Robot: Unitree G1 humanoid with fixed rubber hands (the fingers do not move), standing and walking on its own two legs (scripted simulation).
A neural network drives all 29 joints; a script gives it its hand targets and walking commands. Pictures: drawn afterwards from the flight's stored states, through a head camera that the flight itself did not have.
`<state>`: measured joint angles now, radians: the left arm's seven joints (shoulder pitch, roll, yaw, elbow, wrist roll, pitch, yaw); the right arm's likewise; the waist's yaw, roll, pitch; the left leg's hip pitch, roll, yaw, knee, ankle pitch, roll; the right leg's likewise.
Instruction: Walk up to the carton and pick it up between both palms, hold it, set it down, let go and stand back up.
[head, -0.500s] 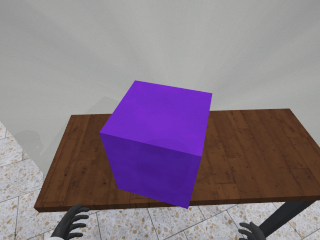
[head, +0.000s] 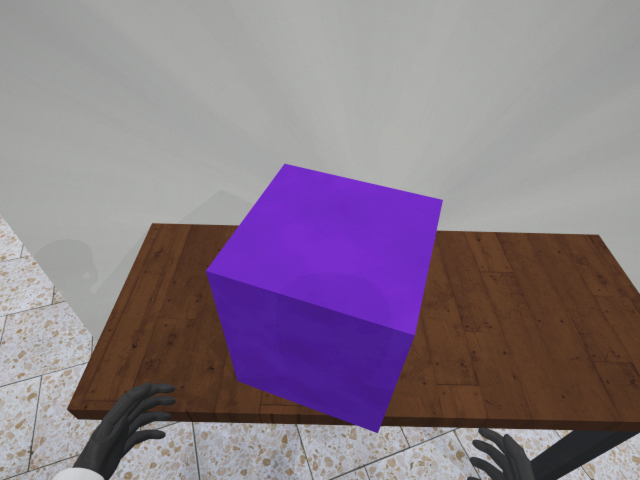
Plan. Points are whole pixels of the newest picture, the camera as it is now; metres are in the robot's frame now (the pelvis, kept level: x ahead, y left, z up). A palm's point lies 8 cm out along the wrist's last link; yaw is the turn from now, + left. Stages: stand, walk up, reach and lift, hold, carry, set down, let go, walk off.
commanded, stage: reach and lift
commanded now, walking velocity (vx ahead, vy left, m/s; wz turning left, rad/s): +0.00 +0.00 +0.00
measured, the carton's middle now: (331, 298) +0.36 +0.03 +0.05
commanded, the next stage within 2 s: none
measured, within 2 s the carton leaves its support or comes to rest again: neither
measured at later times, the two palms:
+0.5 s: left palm (70, 435) +0.17 +0.29 +0.04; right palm out of the picture +0.15 -0.13 +0.04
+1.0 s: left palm (108, 365) +0.22 +0.26 +0.10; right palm (537, 443) +0.17 -0.16 +0.09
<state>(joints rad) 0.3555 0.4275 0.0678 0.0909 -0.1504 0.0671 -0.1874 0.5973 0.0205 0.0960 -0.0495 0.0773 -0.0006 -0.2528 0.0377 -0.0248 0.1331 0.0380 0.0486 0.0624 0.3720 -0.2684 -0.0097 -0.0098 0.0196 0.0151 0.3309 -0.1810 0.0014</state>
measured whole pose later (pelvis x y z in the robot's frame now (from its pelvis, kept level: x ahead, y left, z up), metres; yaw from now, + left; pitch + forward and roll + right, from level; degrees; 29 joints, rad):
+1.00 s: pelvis +0.00 +0.02 +0.00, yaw +0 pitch -8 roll -1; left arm 0.22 0.45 0.07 -0.24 -0.30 0.37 -0.18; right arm 0.46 -0.08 0.05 -0.51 0.19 0.43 -0.33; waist 0.01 0.00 0.05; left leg 0.03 0.03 0.07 0.37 -0.27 0.02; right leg 0.00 0.00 0.02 0.29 -0.16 0.01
